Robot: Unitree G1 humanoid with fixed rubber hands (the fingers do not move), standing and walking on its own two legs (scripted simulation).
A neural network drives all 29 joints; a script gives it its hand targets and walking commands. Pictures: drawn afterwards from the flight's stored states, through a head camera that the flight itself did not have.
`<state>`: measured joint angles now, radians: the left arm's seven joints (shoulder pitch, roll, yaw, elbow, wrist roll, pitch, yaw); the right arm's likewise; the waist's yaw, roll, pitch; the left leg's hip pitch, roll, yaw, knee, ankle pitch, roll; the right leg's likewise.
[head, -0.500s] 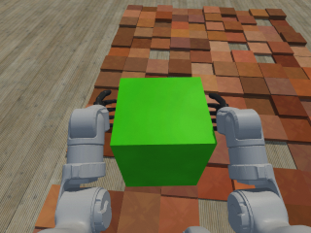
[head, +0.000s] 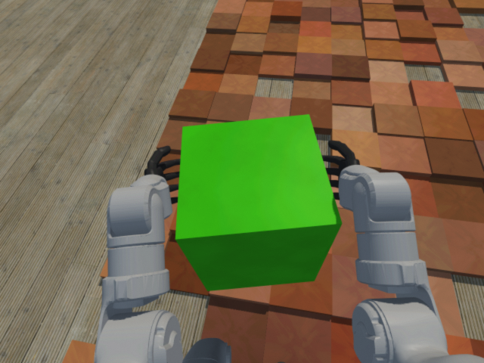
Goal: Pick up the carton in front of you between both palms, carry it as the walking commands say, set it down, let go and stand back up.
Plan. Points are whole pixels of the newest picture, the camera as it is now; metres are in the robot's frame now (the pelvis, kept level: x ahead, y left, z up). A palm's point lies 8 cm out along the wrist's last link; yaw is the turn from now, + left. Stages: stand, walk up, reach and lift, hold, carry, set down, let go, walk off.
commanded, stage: carry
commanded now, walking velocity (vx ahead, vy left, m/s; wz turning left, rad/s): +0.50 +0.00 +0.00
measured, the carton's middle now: (253, 210) +0.36 +0.01 +0.00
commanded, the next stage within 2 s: none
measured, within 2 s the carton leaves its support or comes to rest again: neither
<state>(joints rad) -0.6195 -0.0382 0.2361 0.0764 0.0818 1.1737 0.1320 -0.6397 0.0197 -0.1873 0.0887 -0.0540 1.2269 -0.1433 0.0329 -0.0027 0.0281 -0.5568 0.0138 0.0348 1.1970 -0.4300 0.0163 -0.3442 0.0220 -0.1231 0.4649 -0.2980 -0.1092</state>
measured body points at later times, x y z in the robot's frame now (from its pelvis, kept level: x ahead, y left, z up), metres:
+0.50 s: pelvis +0.33 +0.03 +0.02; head +0.38 +0.02 +0.46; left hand +0.74 +0.14 +0.17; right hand +0.70 -0.16 +0.16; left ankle +0.27 +0.12 -0.72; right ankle +0.41 -0.08 -0.69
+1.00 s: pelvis +0.67 +0.03 +0.03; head +0.72 +0.03 +0.48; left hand +1.08 +0.17 +0.17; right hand +1.05 -0.13 +0.17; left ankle +0.69 +0.09 -0.69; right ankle +0.57 -0.09 -0.62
